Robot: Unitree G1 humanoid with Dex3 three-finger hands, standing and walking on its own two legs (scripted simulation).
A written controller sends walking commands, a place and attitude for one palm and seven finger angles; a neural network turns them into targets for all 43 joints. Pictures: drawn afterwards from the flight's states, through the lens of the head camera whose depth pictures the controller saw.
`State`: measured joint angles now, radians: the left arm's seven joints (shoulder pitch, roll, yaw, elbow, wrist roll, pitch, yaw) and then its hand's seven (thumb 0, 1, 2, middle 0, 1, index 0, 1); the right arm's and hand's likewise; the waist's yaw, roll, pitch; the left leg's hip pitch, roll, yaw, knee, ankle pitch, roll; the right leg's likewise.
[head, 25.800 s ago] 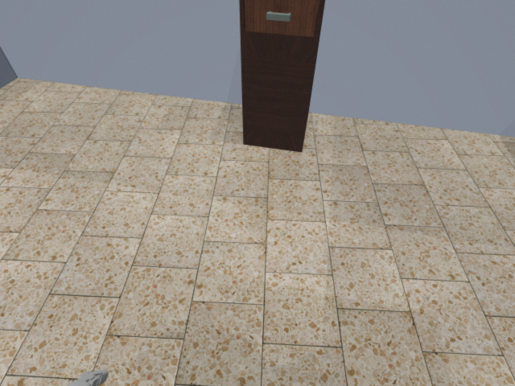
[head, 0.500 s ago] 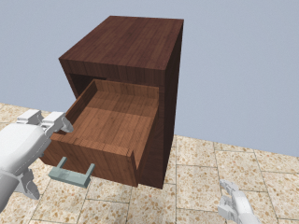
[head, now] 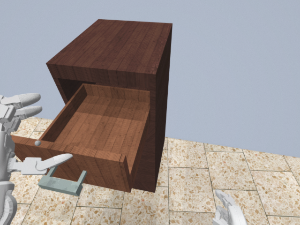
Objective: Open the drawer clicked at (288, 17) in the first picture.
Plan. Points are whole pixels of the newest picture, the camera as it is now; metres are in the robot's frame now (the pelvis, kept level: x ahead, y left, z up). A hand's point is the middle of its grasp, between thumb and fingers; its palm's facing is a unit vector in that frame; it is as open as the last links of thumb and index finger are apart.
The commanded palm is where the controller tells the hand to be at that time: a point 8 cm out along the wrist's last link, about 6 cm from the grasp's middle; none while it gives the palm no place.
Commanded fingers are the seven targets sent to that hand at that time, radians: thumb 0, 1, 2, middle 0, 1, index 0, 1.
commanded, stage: draw the hand back to the body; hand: left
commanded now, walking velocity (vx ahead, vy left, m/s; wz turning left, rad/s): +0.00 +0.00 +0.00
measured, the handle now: (64, 178) +0.22 +0.26 +0.01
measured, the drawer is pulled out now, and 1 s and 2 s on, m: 0.28 0.28 0.28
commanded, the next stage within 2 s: step back with the hand held close in 0.62 s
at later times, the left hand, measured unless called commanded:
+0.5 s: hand (48, 160) +0.18 +0.21 +0.19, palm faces +0.43 -0.83 -0.35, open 8.0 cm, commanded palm +0.12 +0.25 +0.20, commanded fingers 0.00 0.90 0.90 -0.20 -0.30 -0.20 -0.30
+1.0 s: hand (57, 166) +0.17 +0.19 +0.18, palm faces +0.37 -0.81 -0.46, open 7.4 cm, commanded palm +0.10 +0.25 +0.20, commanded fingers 0.00 0.90 0.90 -0.20 -0.30 -0.20 -0.30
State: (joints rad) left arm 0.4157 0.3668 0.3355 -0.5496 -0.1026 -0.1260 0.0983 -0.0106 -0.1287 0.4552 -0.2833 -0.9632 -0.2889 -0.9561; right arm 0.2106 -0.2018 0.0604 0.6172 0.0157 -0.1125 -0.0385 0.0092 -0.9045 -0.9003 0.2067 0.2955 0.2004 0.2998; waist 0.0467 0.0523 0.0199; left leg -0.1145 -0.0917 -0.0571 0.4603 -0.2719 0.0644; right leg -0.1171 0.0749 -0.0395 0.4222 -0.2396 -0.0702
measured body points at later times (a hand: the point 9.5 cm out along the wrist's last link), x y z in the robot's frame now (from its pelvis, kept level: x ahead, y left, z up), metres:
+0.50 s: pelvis -0.01 -0.03 +0.00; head -0.03 -0.06 +0.45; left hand +0.15 +0.25 +0.21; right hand +0.19 -0.24 -0.08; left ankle -0.01 +0.07 -0.74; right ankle +0.00 -0.08 -0.74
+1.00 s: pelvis -0.02 -0.04 +0.00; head +0.01 -0.05 +0.44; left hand +0.15 +0.23 +0.20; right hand +0.16 -0.28 -0.10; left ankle -0.03 +0.08 -0.74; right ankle +0.00 -0.08 -0.74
